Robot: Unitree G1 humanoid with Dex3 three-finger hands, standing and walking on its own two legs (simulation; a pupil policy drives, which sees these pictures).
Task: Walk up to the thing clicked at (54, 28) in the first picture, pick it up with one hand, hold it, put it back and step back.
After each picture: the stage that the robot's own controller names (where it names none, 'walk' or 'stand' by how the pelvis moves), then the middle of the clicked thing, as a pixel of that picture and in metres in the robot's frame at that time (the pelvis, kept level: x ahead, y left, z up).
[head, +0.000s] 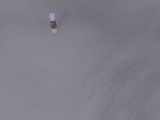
stand; (53, 23) +1.71 +0.40 -0.65
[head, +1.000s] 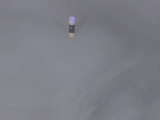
walk; (71, 27) +1.60 +0.18 -0.62
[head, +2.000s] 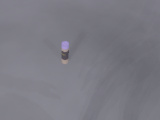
walk; (65, 53) +1.07 +0.16 -0.63
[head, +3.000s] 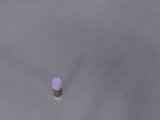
walk; (57, 89) +0.67 +0.21 -0.63
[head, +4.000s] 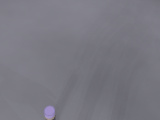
stand; (50, 118) +0.49 +0.17 -0.64
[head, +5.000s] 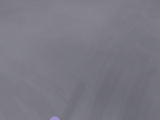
stand; out of the picture +0.44 +0.19 -0.65
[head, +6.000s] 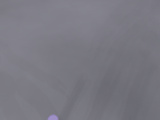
stand; out of the picture +0.43 +0.20 -0.65
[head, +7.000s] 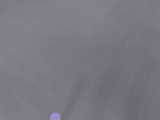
stand; out of the picture +0.43 +0.19 -0.66
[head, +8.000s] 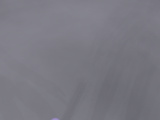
stand; out of the picture +0.42 +0.20 -0.66
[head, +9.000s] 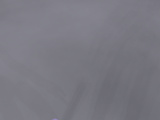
stand; out of the picture +0.42 +0.20 -0.66
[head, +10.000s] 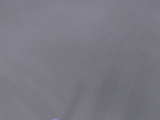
go down; out of the picture +0.41 +0.20 -0.66
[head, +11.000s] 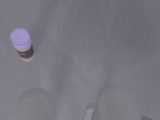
go down; (24, 47) +0.50 +0.21 -0.31
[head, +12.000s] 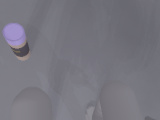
approach; (19, 44) +0.51 +0.22 -0.27
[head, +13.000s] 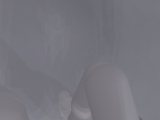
close in; out of the picture +0.50 +0.27 -0.17
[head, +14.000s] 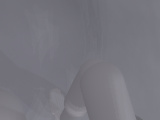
close; out of the picture +0.50 +0.28 -0.17
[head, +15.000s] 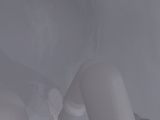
lift; out of the picture +0.46 +0.26 -0.18
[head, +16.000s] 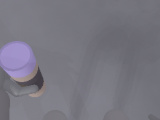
lift; (28, 75) +0.35 +0.18 +0.02
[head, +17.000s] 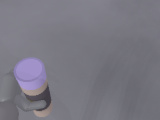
hold; (37, 92) +0.30 +0.16 +0.04
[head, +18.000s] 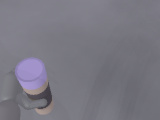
hold; (38, 91) +0.31 +0.16 +0.03
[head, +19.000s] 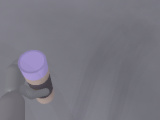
crouch; (40, 81) +0.35 +0.14 -0.01
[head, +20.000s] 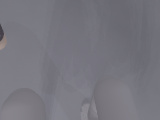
lower; out of the picture +0.50 +0.22 -0.05
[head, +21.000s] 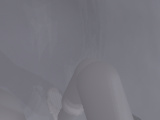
lower; out of the picture +0.47 +0.27 -0.18
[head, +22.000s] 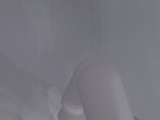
lower; out of the picture +0.48 +0.28 -0.18
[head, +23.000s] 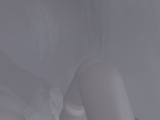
lower; out of the picture +0.47 +0.28 -0.18
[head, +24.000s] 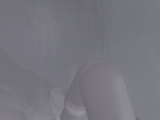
lower; out of the picture +0.47 +0.28 -0.17
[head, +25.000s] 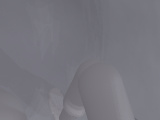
open; out of the picture +0.48 +0.26 -0.18
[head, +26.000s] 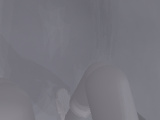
stand; out of the picture +0.47 +0.26 -0.18
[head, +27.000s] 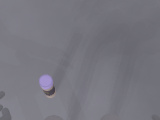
walk; (48, 87) +0.45 +0.18 -0.47
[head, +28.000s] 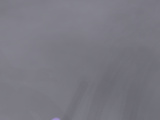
stand; out of the picture +0.41 +0.17 -0.60
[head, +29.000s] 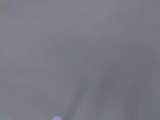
stand; out of the picture +0.41 +0.16 -0.60
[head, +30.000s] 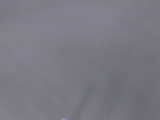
stand; out of the picture +0.43 +0.15 -0.65
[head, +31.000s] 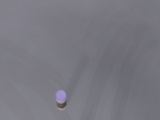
walk; (61, 101) +0.48 +0.10 -0.64
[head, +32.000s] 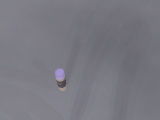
walk; (61, 80) +0.65 +0.19 -0.62
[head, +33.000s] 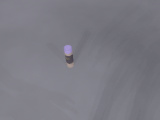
walk; (69, 56) +0.99 +0.21 -0.63
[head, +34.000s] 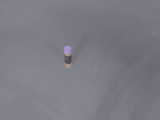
stand; (67, 57) +1.06 +0.17 -0.65
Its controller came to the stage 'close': yes
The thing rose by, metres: 0.68
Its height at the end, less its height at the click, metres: +0.00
